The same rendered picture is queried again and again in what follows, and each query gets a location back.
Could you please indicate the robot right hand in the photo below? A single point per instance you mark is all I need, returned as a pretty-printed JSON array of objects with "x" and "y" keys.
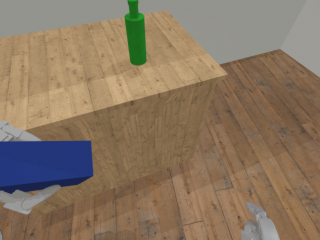
[{"x": 264, "y": 229}]

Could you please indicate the table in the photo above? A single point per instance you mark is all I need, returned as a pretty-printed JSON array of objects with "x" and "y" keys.
[{"x": 77, "y": 83}]

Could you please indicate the robot left hand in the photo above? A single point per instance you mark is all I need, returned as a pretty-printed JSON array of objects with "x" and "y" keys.
[{"x": 20, "y": 201}]

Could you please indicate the sponge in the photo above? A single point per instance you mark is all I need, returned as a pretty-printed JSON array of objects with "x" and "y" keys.
[{"x": 35, "y": 165}]

